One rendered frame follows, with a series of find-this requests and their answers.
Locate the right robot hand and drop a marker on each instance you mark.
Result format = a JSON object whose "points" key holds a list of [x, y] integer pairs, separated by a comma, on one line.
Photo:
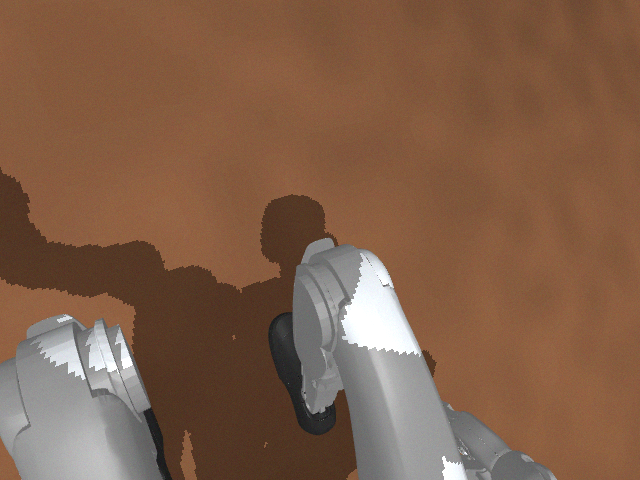
{"points": [[481, 447]]}

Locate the left robot foot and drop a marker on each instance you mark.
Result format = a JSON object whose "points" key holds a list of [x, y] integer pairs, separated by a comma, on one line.
{"points": [[158, 441]]}

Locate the right robot arm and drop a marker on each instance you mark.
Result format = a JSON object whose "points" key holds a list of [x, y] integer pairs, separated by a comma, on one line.
{"points": [[516, 465]]}

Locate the right robot foot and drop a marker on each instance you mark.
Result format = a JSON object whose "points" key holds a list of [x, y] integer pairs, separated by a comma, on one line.
{"points": [[288, 366]]}

